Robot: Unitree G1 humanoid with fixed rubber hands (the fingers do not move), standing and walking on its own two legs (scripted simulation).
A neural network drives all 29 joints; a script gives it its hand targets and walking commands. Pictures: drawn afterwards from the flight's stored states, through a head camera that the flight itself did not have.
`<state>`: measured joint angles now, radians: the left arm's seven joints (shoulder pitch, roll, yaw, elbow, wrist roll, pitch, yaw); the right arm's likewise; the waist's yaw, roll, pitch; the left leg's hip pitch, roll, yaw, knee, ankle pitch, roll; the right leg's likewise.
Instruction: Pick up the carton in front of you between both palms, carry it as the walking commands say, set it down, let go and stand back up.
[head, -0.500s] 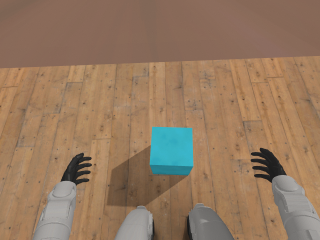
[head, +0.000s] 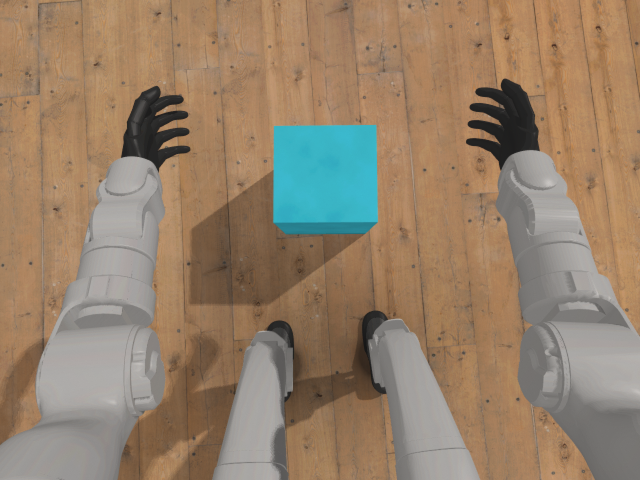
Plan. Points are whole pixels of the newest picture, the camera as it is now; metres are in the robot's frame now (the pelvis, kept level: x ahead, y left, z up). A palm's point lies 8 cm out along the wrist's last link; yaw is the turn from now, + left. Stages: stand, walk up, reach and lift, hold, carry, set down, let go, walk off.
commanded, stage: reach and lift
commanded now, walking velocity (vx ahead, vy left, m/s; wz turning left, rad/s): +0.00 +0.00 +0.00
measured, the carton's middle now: (325, 186) +0.52 -0.01 -0.55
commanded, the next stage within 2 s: none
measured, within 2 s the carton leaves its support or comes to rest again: leaves its support in 1.94 s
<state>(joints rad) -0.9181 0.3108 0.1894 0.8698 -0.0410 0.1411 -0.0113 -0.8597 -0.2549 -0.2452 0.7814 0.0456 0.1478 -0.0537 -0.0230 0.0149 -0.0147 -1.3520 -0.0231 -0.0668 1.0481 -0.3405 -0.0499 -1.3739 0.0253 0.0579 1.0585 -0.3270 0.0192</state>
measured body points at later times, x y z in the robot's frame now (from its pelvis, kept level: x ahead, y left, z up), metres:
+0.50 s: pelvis +0.01 +0.01 -0.08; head +0.37 +0.00 +0.20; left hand +0.56 +0.18 -0.25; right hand +0.53 -0.20 -0.25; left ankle +0.06 +0.14 -0.63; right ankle +0.07 -0.12 -0.63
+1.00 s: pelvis +0.01 +0.01 -0.24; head +0.38 -0.01 +0.01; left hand +0.54 +0.18 -0.44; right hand +0.50 -0.21 -0.45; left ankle +0.06 +0.14 -0.63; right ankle +0.07 -0.12 -0.63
